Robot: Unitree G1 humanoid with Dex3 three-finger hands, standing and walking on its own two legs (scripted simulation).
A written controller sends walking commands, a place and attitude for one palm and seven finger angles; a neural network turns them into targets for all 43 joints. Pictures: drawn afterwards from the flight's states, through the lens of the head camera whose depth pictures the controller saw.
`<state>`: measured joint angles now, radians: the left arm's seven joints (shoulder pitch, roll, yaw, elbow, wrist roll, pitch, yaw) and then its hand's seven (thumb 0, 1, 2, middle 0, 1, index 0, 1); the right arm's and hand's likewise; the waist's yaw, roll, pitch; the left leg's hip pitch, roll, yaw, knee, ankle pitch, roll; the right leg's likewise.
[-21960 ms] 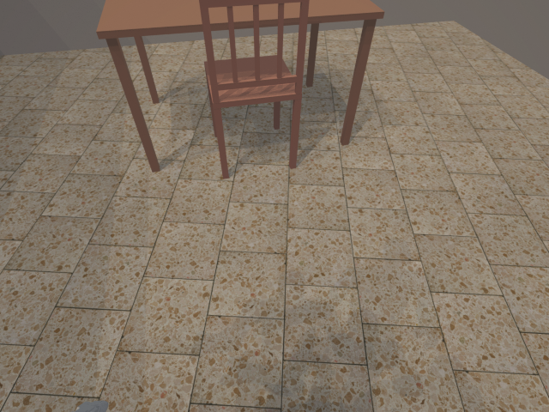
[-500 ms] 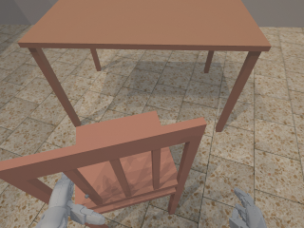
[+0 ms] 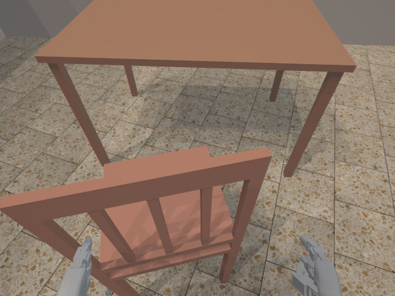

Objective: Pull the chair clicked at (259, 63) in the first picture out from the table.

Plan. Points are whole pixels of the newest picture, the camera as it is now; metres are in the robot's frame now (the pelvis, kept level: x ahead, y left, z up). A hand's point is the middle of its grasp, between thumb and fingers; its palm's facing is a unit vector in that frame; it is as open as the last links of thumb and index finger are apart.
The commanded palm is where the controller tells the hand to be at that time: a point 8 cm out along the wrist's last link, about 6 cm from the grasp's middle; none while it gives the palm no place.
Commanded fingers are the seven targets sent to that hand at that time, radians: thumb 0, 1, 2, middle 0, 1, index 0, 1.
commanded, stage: draw the fingers out of the gap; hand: left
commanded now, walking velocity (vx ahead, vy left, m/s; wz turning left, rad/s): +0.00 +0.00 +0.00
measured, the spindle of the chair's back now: (162, 228) +0.27 +0.10 -0.03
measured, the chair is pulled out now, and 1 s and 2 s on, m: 0.52 0.52 0.52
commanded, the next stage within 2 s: draw the hand back to the body in 0.18 s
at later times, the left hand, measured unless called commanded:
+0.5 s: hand out of the picture +0.12 +0.18 +0.03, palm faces +0.11 -0.99 -0.11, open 17.4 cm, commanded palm +0.08 +0.24 +0.04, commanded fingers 0.00 -0.55 0.20 0.00 0.00 0.00 0.00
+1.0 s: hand (68, 279) +0.15 +0.20 +0.08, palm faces +0.10 -0.93 -0.36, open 16.0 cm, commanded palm +0.11 +0.27 +0.14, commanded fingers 0.00 0.03 0.48 -0.08 -0.12 -0.08 -0.12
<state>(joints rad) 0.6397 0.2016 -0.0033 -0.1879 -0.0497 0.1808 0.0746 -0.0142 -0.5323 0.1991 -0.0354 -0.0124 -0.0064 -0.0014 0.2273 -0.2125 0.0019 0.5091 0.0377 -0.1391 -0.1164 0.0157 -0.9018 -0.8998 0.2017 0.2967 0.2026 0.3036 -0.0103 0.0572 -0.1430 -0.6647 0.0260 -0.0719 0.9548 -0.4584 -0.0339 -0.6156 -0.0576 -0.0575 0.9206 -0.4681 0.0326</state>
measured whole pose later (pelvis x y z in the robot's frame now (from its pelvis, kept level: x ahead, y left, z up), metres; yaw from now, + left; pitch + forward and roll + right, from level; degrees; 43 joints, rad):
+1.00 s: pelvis +0.00 +0.00 +0.02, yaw -1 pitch +1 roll -2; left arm 0.75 0.37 0.09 -0.43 -0.09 0.05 0.06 -0.01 -0.29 0.32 -0.22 -0.12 -0.05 -0.06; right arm 0.21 -0.19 0.02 0.57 0.05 -0.16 -0.15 0.02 -0.90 -0.90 0.20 0.30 0.20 0.30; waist 0.02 0.06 -0.06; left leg -0.43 0.06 -0.05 0.84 -0.43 -0.04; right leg -0.38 -0.02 -0.05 0.77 -0.40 0.03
